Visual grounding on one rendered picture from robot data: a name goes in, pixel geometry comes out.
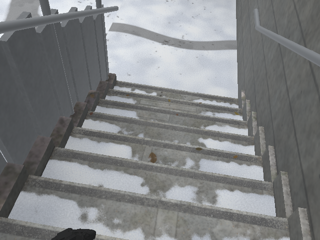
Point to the stairs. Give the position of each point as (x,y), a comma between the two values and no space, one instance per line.
(152,163)

